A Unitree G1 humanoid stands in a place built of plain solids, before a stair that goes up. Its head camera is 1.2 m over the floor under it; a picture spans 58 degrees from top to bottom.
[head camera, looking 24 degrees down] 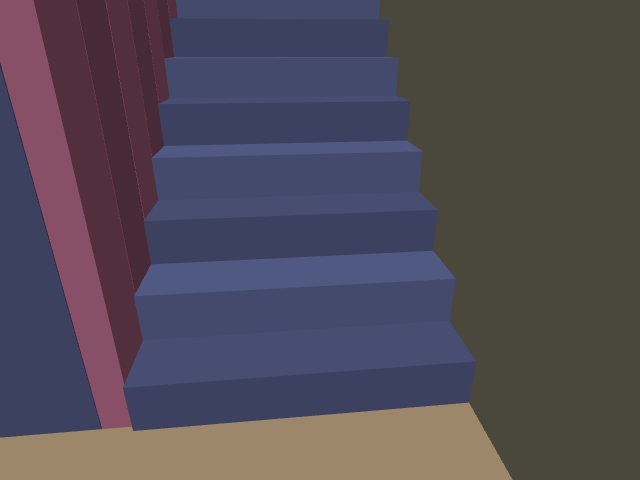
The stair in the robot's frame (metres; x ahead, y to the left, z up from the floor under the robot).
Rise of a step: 0.19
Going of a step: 0.25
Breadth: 1.20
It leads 6 degrees to the left of straight ahead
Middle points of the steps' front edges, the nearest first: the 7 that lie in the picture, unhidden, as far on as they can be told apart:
1.15 0.04 0.19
1.40 0.07 0.38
1.65 0.10 0.58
1.90 0.13 0.77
2.15 0.15 0.96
2.40 0.18 1.15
2.65 0.21 1.34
